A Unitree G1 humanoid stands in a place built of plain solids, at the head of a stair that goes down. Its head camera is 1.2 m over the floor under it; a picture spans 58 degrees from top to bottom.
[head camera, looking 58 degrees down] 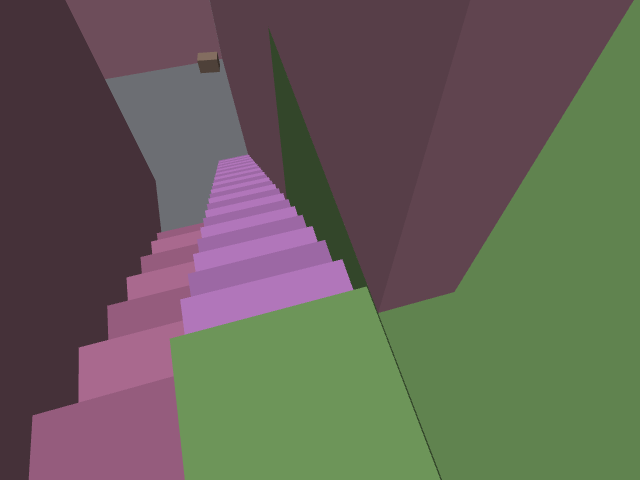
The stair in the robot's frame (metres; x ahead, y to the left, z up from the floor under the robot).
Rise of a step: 0.20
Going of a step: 0.22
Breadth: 0.60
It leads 16 degrees to the left of straight ahead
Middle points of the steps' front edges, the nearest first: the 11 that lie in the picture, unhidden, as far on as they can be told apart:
0.50 0.14 0.00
0.71 0.21 -0.21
0.92 0.27 -0.41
1.13 0.33 -0.61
1.35 0.39 -0.82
1.56 0.45 -1.02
1.77 0.51 -1.22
1.98 0.57 -1.43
2.19 0.63 -1.63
2.40 0.69 -1.83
2.61 0.75 -2.03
